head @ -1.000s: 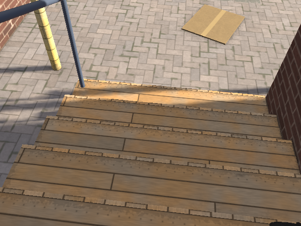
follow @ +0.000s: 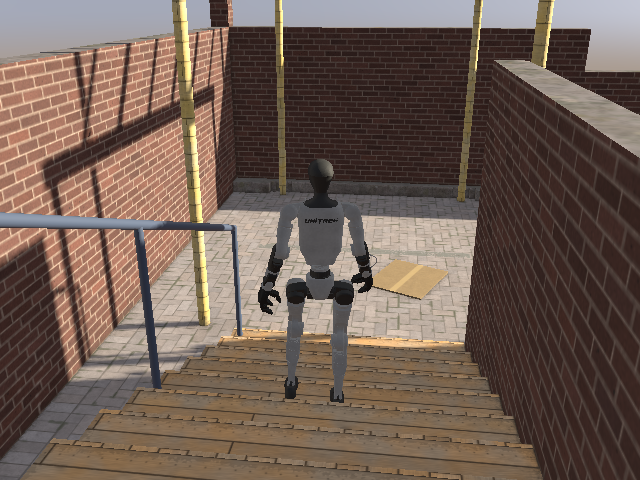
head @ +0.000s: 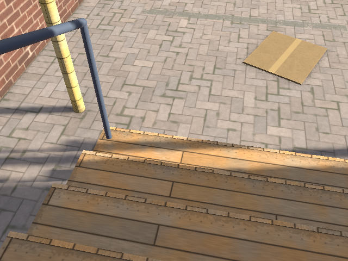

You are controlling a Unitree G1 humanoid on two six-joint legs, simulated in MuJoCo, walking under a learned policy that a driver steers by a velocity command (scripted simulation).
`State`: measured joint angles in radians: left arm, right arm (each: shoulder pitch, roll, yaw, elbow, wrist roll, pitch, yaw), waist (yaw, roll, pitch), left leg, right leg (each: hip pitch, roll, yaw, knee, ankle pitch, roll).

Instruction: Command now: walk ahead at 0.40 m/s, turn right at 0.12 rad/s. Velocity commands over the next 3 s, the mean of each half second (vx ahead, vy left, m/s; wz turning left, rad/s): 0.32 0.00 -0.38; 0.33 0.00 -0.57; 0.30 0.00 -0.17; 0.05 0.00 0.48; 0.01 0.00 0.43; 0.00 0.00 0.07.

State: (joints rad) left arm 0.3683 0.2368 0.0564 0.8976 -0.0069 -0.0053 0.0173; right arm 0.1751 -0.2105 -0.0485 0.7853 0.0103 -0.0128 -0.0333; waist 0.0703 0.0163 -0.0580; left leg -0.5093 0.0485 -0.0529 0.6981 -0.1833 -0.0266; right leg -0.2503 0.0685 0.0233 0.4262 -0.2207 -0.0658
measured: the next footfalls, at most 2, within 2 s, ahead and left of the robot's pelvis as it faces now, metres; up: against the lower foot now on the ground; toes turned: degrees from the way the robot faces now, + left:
left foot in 0.08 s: +0.09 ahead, +0.13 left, +0.00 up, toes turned -2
right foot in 0.62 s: +0.36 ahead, -0.12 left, -0.14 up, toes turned -17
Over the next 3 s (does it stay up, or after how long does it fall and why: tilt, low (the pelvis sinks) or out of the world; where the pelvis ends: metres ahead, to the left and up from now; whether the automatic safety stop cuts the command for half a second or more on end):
stays up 0.53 -0.19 -0.18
